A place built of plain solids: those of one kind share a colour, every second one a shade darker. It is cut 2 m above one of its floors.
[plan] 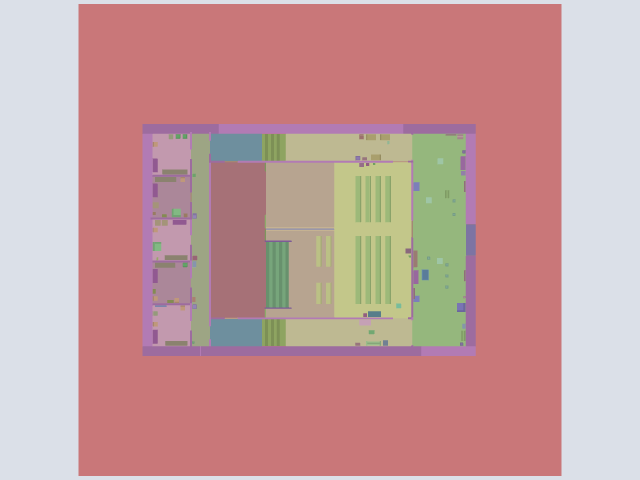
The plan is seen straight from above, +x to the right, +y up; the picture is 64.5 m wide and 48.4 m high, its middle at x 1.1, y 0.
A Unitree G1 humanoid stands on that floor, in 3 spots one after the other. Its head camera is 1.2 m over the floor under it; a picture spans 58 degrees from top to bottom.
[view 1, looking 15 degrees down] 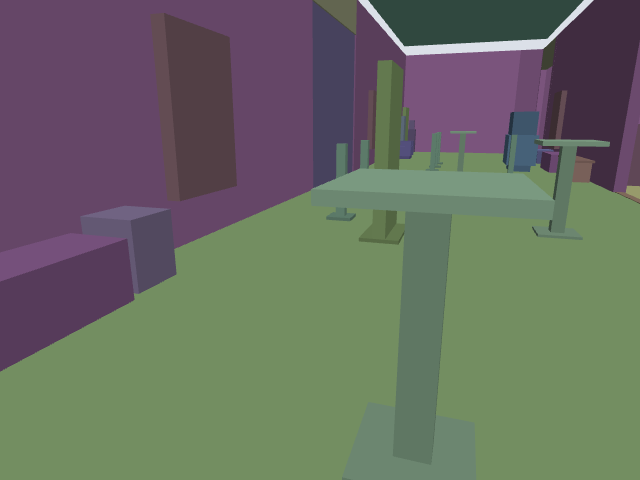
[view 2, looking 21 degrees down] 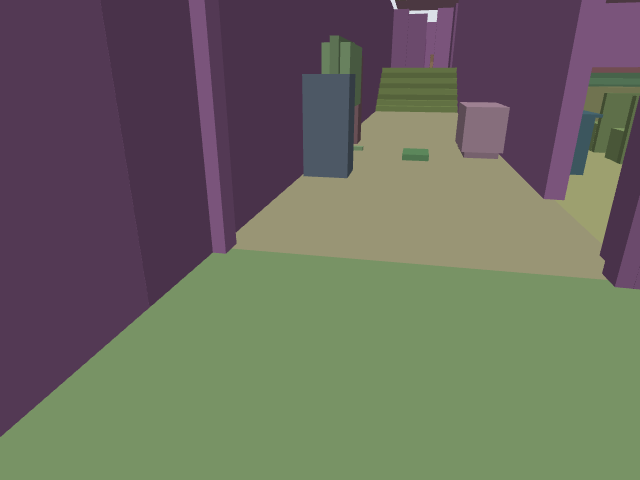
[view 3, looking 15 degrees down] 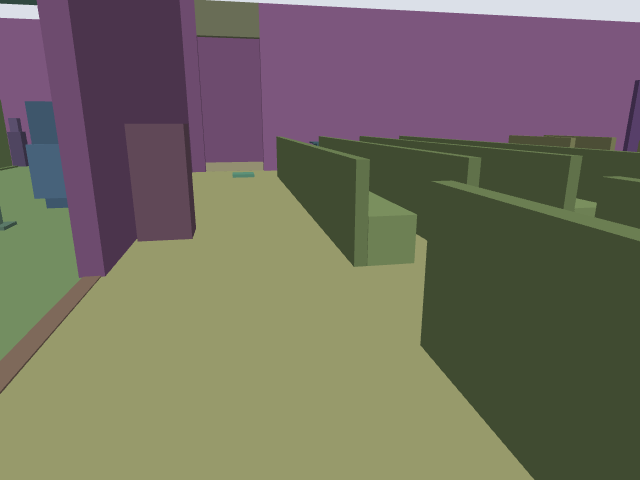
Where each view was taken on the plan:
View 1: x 13.15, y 9.35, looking -72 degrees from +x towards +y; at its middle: floor_foyer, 4.64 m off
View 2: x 13.15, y -9.35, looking -168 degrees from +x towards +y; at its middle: floor_promenade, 3.35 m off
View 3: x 9.22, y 3.85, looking -101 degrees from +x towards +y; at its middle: floor_parterre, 4.64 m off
